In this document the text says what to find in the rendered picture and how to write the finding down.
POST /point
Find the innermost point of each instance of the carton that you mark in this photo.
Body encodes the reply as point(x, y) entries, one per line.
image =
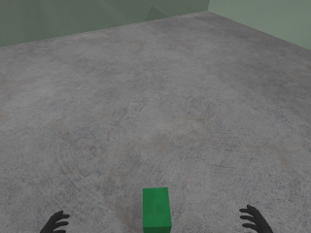
point(156, 210)

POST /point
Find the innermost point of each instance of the left robot hand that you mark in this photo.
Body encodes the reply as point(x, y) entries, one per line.
point(53, 224)

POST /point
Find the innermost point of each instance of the right robot hand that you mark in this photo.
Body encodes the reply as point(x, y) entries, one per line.
point(260, 224)

